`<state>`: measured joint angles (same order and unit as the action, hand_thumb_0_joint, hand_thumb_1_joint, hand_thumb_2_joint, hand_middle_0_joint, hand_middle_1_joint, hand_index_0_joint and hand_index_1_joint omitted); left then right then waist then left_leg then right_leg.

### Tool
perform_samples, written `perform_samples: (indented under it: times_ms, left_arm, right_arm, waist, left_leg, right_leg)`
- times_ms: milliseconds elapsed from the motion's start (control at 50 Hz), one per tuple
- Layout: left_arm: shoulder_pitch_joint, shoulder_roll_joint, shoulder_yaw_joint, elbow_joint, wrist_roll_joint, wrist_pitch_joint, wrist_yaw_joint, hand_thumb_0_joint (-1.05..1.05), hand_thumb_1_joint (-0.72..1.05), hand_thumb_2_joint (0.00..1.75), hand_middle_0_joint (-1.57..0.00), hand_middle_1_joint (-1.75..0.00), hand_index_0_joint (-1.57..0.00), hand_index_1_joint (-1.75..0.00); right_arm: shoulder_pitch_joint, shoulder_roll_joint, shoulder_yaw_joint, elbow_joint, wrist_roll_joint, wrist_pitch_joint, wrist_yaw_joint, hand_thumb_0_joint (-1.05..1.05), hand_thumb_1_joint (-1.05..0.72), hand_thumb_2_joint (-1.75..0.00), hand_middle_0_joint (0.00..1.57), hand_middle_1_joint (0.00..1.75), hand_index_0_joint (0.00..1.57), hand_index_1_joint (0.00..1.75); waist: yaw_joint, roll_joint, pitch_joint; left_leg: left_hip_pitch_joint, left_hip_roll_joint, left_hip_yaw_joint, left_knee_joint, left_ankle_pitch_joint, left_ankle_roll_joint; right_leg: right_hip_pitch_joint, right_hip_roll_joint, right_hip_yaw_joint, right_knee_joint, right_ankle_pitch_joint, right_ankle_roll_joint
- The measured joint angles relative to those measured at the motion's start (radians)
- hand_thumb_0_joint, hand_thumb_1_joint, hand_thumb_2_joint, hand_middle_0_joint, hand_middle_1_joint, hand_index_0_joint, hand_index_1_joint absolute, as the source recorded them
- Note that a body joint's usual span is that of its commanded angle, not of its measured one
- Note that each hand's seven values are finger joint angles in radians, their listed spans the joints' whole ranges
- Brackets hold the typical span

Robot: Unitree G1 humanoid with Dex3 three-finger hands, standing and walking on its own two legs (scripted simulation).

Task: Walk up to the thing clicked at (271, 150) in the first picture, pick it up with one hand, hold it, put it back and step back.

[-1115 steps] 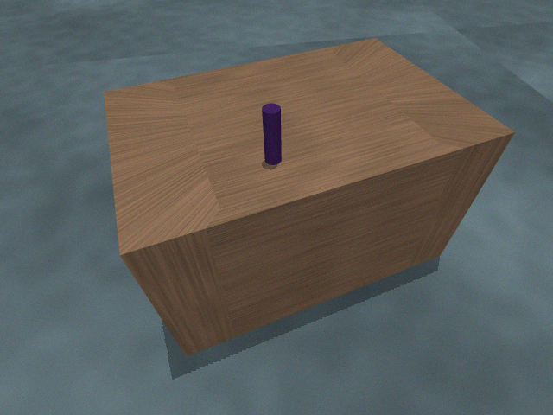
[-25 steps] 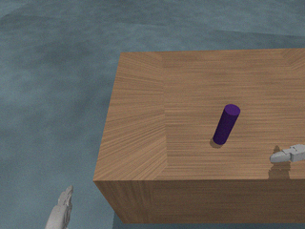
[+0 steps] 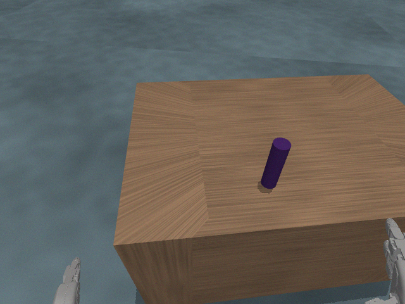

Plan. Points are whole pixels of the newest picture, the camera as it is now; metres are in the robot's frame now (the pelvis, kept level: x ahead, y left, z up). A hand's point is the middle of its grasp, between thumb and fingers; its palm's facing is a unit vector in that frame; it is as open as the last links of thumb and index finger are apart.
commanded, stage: sink last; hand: right
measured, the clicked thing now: (274, 164) +0.48 -0.19 -0.03
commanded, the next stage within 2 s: home in 0.26 s
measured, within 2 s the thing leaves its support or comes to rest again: neither
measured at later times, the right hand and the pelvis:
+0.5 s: hand (365, 281) +0.17 -0.27 +0.02, palm faces +0.32 +0.86 -0.39, open 17.4 cm; pelvis -0.01 +0.01 +0.01, yaw +1 degrees
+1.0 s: hand (288, 292) +0.19 -0.17 -0.09, palm faces +0.04 +0.98 -0.20, open 17.5 cm; pelvis +0.00 +0.00 +0.01, yaw +1 degrees
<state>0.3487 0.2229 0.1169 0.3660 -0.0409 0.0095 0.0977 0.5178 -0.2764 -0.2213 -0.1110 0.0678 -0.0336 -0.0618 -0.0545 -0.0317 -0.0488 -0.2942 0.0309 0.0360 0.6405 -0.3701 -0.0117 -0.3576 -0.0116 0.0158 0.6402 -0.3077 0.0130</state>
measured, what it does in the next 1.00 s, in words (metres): stands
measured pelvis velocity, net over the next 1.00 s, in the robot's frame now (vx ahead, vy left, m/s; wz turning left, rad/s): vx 0.00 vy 0.00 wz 0.02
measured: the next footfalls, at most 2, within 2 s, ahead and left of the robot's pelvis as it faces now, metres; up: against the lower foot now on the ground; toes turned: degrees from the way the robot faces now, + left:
none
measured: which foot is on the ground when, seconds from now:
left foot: down 0.00-1.00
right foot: down 0.00-1.00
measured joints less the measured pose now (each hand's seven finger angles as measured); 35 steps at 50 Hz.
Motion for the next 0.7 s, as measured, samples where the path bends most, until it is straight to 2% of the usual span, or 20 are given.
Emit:
perform_samples:
  times_ms: [80, 220, 380, 460, 520, 620, 700]
  left_arm:
    - [-0.006, 0.003, 0.01, 0.034, 0.006, -0.023, 0.008, -0.01, -0.51, 0.05, -0.06, -0.05, -0.05, -0.05]
    - [-0.002, 0.0, 0.0, 0.058, 0.016, -0.051, 0.008, -0.01, -0.51, 0.05, -0.06, -0.05, -0.05, -0.05]
    - [-0.027, 0.012, 0.012, 0.102, 0.021, -0.076, 0.007, -0.01, -0.52, 0.07, -0.06, -0.05, -0.05, -0.06]
    - [-0.04, 0.012, -0.001, 0.113, 0.02, -0.088, 0.008, -0.01, -0.48, 0.11, -0.07, -0.07, -0.06, -0.08]
    - [-0.053, 0.001, -0.038, 0.124, 0.02, -0.098, 0.005, -0.01, -0.38, 0.21, -0.09, -0.11, -0.08, -0.11]
    - [-0.104, -0.047, -0.109, 0.169, 0.029, -0.104, -0.008, -0.01, -0.1, 0.4, -0.12, -0.15, -0.11, -0.16]
    - [-0.132, -0.071, -0.124, 0.198, 0.035, -0.104, -0.018, 0.0, 0.17, 0.53, -0.14, -0.19, -0.14, -0.2]
  right_arm:
    - [-0.025, -0.003, -0.018, 0.031, -0.003, -0.015, -0.002, -0.02, 0.59, -0.05, 0.06, 0.06, 0.06, 0.06]
    - [-0.056, -0.025, -0.049, 0.083, -0.013, -0.067, -0.004, -0.02, 0.58, -0.05, 0.06, 0.06, 0.06, 0.06]
    - [-0.076, -0.031, -0.056, 0.145, -0.021, -0.113, -0.002, -0.02, 0.57, -0.06, 0.06, 0.06, 0.06, 0.06]
    - [-0.082, -0.029, -0.056, 0.204, -0.025, -0.13, -0.002, -0.02, 0.55, -0.06, 0.06, 0.06, 0.06, 0.06]
    - [-0.09, -0.016, -0.028, 0.252, -0.031, -0.134, -0.002, -0.02, 0.55, -0.06, 0.06, 0.06, 0.06, 0.06]
    - [-0.126, 0.031, 0.061, 0.359, -0.043, -0.121, 0.006, -0.02, 0.54, -0.06, 0.06, 0.06, 0.06, 0.05]
    - [-0.16, 0.076, 0.136, 0.464, -0.053, -0.096, 0.015, -0.01, 0.53, -0.07, 0.06, 0.06, 0.06, 0.05]
  waist:
    - [0.003, 0.0, 0.012]
    - [0.014, 0.006, 0.035]
    - [0.02, 0.008, 0.048]
    - [0.024, 0.013, 0.056]
    - [0.025, 0.018, 0.062]
    - [0.03, 0.023, 0.071]
    - [0.042, 0.024, 0.075]
  left_leg:
    - [0.004, 0.0, 0.002, 0.0, 0.007, 0.004]
    - [0.014, -0.005, -0.002, -0.015, 0.024, 0.011]
    - [0.049, -0.009, -0.005, -0.057, 0.044, 0.012]
    - [0.066, -0.01, -0.006, -0.081, 0.054, 0.011]
    - [0.073, -0.011, -0.008, -0.097, 0.062, 0.011]
    - [0.075, -0.011, -0.008, -0.114, 0.071, 0.01]
    - [0.077, -0.008, -0.007, -0.125, 0.075, 0.007]
  right_leg:
    - [0.009, 0.0, 0.002, -0.012, 0.015, 0.004]
    - [0.028, -0.005, -0.002, -0.041, 0.036, 0.01]
    - [0.064, -0.008, -0.006, -0.081, 0.054, 0.01]
    - [0.081, -0.009, -0.008, -0.104, 0.062, 0.01]
    - [0.089, -0.01, -0.009, -0.118, 0.068, 0.01]
    - [0.09, -0.01, -0.01, -0.132, 0.075, 0.009]
    - [0.09, -0.006, -0.01, -0.142, 0.079, 0.006]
